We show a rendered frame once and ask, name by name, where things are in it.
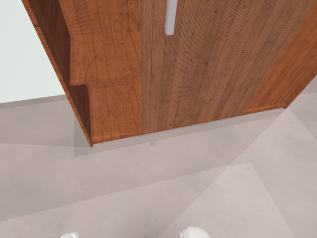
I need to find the handle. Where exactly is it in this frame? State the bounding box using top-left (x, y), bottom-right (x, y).
top-left (165, 0), bottom-right (177, 35)

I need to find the wardrobe door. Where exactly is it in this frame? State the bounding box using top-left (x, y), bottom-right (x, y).
top-left (247, 1), bottom-right (317, 109)
top-left (140, 0), bottom-right (317, 133)

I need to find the right robot thigh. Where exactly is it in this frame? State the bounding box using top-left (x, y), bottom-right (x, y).
top-left (180, 227), bottom-right (211, 238)

